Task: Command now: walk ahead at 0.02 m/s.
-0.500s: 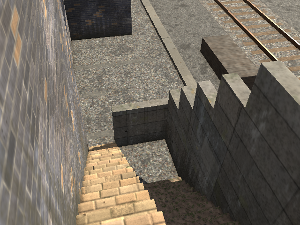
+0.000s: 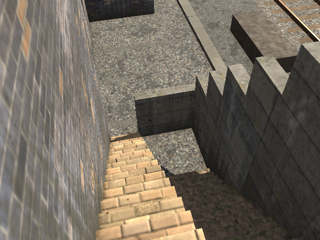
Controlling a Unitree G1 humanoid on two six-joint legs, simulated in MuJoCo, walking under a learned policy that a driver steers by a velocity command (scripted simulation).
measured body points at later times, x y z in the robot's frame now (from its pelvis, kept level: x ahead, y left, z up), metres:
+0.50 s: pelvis -0.04 +0.00 +0.02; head -0.04 -0.01 +0.47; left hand +0.02 +0.22 -0.13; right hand -0.02 -0.23 -0.14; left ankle -0.08 +0.08 -0.73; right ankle -0.06 -0.13 -0.73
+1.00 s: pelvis -0.02 -0.02 +0.01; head -0.04 -0.02 +0.45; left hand +0.04 +0.22 -0.14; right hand -0.06 -0.26 -0.15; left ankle -0.08 +0.08 -0.73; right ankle -0.06 -0.13 -0.72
